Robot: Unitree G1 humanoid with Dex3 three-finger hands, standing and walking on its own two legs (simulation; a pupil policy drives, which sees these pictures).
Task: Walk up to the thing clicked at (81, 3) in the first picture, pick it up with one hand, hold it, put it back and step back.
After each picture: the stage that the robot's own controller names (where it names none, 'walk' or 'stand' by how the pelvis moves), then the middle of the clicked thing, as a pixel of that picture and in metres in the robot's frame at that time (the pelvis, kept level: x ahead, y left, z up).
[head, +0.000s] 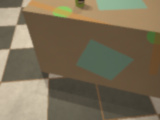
stand; out of the picture +1.05 +0.01 -0.03
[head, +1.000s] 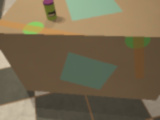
walk; (50, 9) +0.93 +0.23 -0.02
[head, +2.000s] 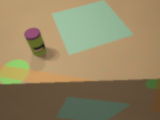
walk; (35, 42) +0.56 +0.23 -0.01
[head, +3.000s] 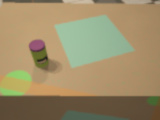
stand; (39, 54) +0.52 +0.20 -0.03
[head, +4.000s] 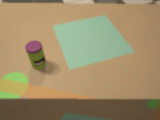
stand; (36, 55) +0.51 +0.21 -0.02
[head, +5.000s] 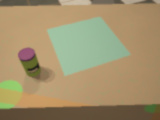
stand; (30, 62) +0.47 +0.23 -0.03
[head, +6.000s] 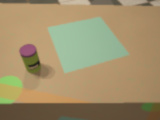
stand; (30, 59) +0.49 +0.23 -0.03
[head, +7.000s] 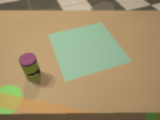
stand; (30, 67) +0.46 +0.23 -0.03
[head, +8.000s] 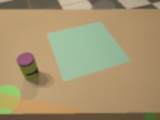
stand; (29, 67) +0.45 +0.23 -0.03
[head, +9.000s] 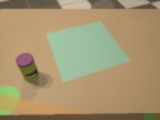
stand; (28, 68) +0.45 +0.24 -0.03
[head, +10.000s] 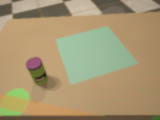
rise first; (37, 71) +0.45 +0.23 -0.03
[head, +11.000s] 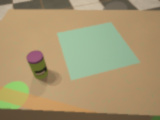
go down; (38, 65) +0.46 +0.23 -0.03
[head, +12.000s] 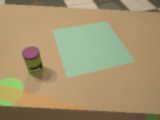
go down; (33, 61) +0.48 +0.22 -0.02
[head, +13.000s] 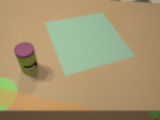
go down; (27, 59) +0.45 +0.21 +0.00
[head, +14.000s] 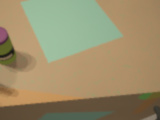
close in; (1, 46) +0.46 +0.23 +0.03
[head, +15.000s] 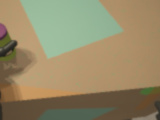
close; (0, 43) +0.47 +0.23 +0.04
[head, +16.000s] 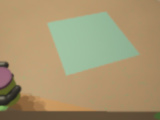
lift; (4, 87) +0.30 +0.25 +0.07
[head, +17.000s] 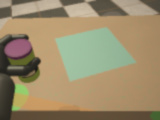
lift; (24, 62) +0.32 +0.18 +0.18
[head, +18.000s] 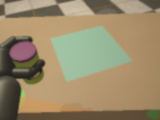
hold; (28, 64) +0.33 +0.17 +0.17
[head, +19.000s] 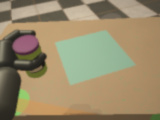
hold; (31, 57) +0.34 +0.16 +0.19
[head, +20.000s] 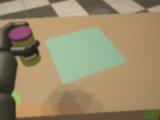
crouch; (26, 47) +0.41 +0.18 +0.16
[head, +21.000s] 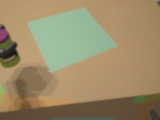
lower; (4, 49) +0.46 +0.23 +0.08
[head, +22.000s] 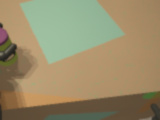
lower; (2, 47) +0.46 +0.23 +0.04
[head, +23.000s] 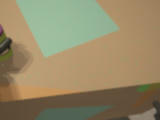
lower; out of the picture +0.47 +0.23 +0.05
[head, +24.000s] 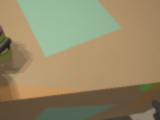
lower; out of the picture +0.47 +0.23 +0.05
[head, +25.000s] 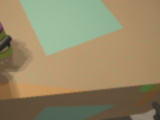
loosen; out of the picture +0.48 +0.23 +0.05
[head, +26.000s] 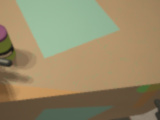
withdraw; (0, 44) +0.47 +0.22 +0.04
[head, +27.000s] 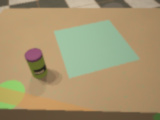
sink last; (36, 63) +0.45 +0.22 +0.01
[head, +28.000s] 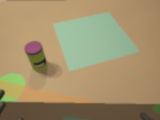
stand; (36, 57) +0.47 +0.22 +0.01
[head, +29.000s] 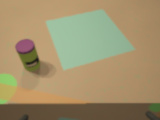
stand; (28, 55) +0.46 +0.22 +0.02
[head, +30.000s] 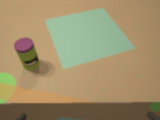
stand; (27, 54) +0.46 +0.22 +0.03
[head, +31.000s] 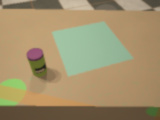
stand; (37, 62) +0.48 +0.21 -0.02
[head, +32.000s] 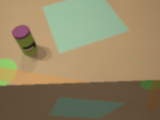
walk; (25, 41) +0.52 +0.25 +0.00
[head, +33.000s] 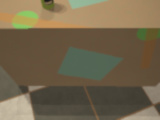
walk; out of the picture +0.81 +0.19 -0.01
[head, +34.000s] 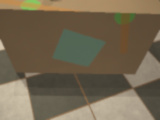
stand; out of the picture +1.10 +0.23 -0.02
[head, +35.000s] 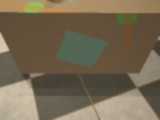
stand; out of the picture +1.10 +0.23 -0.03
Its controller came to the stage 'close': yes
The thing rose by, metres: 0.22
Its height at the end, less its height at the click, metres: +0.00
